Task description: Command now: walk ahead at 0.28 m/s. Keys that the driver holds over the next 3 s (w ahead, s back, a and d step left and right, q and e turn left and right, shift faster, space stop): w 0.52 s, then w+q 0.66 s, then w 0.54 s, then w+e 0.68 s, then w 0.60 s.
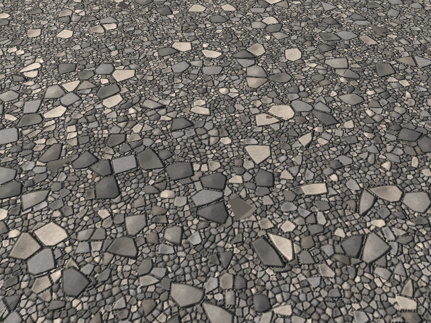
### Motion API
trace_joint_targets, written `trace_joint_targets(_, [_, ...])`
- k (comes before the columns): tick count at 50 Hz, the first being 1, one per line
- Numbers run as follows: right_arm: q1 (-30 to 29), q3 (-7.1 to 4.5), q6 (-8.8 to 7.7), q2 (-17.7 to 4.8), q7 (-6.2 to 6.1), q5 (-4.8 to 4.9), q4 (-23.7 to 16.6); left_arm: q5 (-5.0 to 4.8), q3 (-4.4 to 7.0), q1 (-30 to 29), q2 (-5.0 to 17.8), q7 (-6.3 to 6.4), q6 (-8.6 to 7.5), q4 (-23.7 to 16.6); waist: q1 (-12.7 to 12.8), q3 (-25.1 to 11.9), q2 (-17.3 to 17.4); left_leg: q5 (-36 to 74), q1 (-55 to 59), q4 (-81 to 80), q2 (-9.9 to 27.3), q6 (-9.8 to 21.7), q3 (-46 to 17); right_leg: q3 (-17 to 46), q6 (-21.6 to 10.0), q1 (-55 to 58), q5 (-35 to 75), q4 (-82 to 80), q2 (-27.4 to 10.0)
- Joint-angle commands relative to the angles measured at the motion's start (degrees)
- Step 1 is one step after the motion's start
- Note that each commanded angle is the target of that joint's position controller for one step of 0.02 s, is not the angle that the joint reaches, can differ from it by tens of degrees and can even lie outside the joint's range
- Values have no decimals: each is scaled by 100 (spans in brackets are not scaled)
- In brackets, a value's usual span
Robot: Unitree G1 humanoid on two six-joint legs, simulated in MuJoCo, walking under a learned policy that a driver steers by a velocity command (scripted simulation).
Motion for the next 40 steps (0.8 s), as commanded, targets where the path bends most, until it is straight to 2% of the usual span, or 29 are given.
trace_joint_targets(1, [355,-208,-125,-841,17,-37,-70,-2,82,-520,372,-111,-246,-531,-56,1078,418,-2218,-251,-1723,1865,986,-2170,-126,-33,-1362,-207,487,-297])
trace_joint_targets(3, [231,-226,-193,-828,41,-8,-103,-63,107,-456,338,-145,-328,-592,47,1005,512,-1752,-552,-1496,1579,841,-1656,-314,-53,-709,-16,-138,-201])
trace_joint_targets(4, [106,-234,-206,-823,52,24,-137,-88,116,-219,280,-146,-347,-540,192,950,512,-1675,-889,-1324,1423,770,-1396,-464,-77,-86,301,-618,-96])
trace_joint_targets(5, [-29,-243,-209,-817,62,58,-181,-108,129,234,213,-136,-361,-385,392,895,435,-1715,-1391,-1010,1245,704,-1150,-630,-92,771,696,-1116,65])
trace_joint_targets(6, [-74,-225,-235,-733,73,40,-230,-109,176,741,271,-100,-377,-206,562,793,209,-1691,-1928,-497,1036,616,-948,-548,-105,1627,665,-1391,161])
trace_joint_targets(7, [-226,-143,-292,-470,104,2,-353,-46,267,1362,577,-40,-426,-83,824,637,-592,-1360,-2548,810,622,425,-390,621,-214,2345,-155,-2090,-627])
trace_joint_targets(8, [-324,-29,-355,-40,170,29,-616,-51,408,2090,1201,-9,-434,-18,959,292,-1898,-1496,-3503,2718,-76,170,448,3220,-720,2823,-2076,-3217,-2087])
trace_joint_targets(9, [-475,-156,-342,-559,207,-141,-677,-57,394,1921,1115,-1,-365,39,739,663,-1174,-1531,-3742,3732,137,268,12,3776,-1017,2178,-2449,-3297,-2349])
trace_joint_targets(10, [-610,-161,-361,-531,270,-140,-706,-55,341,1309,921,-28,-380,-196,438,1009,-604,-926,-3854,4058,428,314,-189,3297,-991,1751,-2087,-3225,-2162])
trace_joint_targets(11, [-582,-126,-406,-397,318,-90,-656,-76,307,950,790,-57,-439,-335,272,1034,-380,-401,-3694,4031,578,272,-247,2710,-878,1520,-1266,-3265,-1891])
trace_joint_targets(12, [-551,-133,-433,-367,347,-80,-617,-98,270,791,687,-52,-498,-409,146,937,-300,-44,-3495,3902,674,201,-223,2221,-780,1477,-431,-3303,-1670])
trace_joint_targets(13, [-514,-154,-409,-418,372,-109,-578,-117,214,791,523,-33,-547,-396,91,822,-281,192,-3368,3794,707,116,-138,1769,-650,1540,317,-3315,-1455])
trace_joint_targets(14, [-512,-160,-378,-402,387,-115,-579,-109,193,948,502,-18,-587,-336,84,706,-406,310,-3307,3757,684,48,-39,1491,-659,1626,1072,-3243,-1388])
trace_joint_targets(17, [-951,-156,-280,-338,377,-85,-745,-122,140,1426,436,3,-631,-153,118,646,-441,513,-3592,3614,622,-108,204,890,-680,1895,2787,-3056,-1239])
trace_joint_targets(21, [-2050,-69,-253,-217,375,-32,-1195,-105,84,1521,419,15,-627,-149,272,881,-539,959,-3408,2368,466,-191,513,460,-700,1601,3656,-3101,-1058])
trace_joint_targets(24, [-2469,-24,-255,-207,359,19,-1399,-101,92,1609,520,46,-639,-101,326,946,-651,1208,-2834,1428,308,-36,688,320,-694,1620,4188,-3118,-1130])
trace_joint_targets(26, [-2321,-64,-275,-331,311,23,-1426,-96,111,1500,605,60,-652,-94,168,839,-640,1152,-2355,1119,175,194,724,219,-648,1840,5170,-2832,-1249])
trace_joint_targets(27, [-2003,-104,-297,-414,277,23,-1350,-91,137,1378,695,71,-663,-113,-8,641,-666,1031,-1981,1047,38,325,771,68,-591,2013,5968,-2466,-1279])
trace_joint_targets(28, [-1465,-169,-332,-532,241,27,-1183,-72,170,1310,768,87,-656,-122,-235,327,-665,876,-1455,1007,-114,444,783,-66,-520,2173,6605,-1803,-1284])
trace_joint_targets(29, [-619,-248,-374,-630,207,35,-892,-60,200,1235,828,97,-622,-135,-568,-111,-601,909,-637,757,-262,565,796,-209,-442,2163,6730,-801,-1223])
trace_joint_targets(30, [189,-341,-403,-785,162,-24,-624,-72,210,1215,843,89,-602,-156,-888,-499,-471,842,499,551,-30,714,517,-358,-360,1524,5838,416,-1071])
trace_joint_targets(31, [905,-486,-400,-1295,126,-142,-527,-147,138,1472,487,35,-596,-312,-906,-1101,321,-103,1854,435,1377,1177,-1451,-621,-212,74,3499,2367,-602])
trace_joint_targets(32, [719,-522,-313,-1419,204,-45,-533,-198,185,1728,357,-70,-615,-378,-566,-1437,1241,-379,2469,-716,2377,2005,-4439,-249,-68,-1580,-521,4148,455])
trace_joint_targets(33, [-16,-493,-307,-1283,253,78,-635,-80,235,1160,590,-76,-622,-574,-306,-700,603,-987,1905,-991,2126,1863,-4130,275,-200,-2224,-55,4351,-35])
trace_joint_targets(34, [-435,-401,-328,-903,261,101,-740,-55,251,533,673,-104,-678,-773,-252,-73,109,-701,1070,-1082,1991,1685,-3306,262,-209,-2294,505,4051,-304])
trace_joint_targets(35, [-577,-332,-368,-649,258,59,-725,-53,257,316,605,-110,-709,-851,-51,259,-263,8,370,-1214,1747,1480,-2788,266,-188,-2019,783,3592,-492])
trace_joint_targets(36, [-574,-280,-415,-523,221,51,-686,7,269,243,576,-112,-662,-936,130,361,-284,628,-95,-1235,1508,1344,-2413,301,-112,-1718,827,3237,-600])
trace_joint_targets(37, [-560,-255,-454,-502,194,56,-670,57,252,327,467,-120,-572,-964,274,321,-227,1010,-387,-1266,1337,1268,-2107,299,-24,-1442,811,2995,-643])
trace_joint_targets(40, [-176,-289,-537,-722,149,73,-630,84,241,68,411,-118,-376,-1195,321,347,-40,1609,-682,-1307,1111,1299,-1682,123,244,-1451,822,2299,-647])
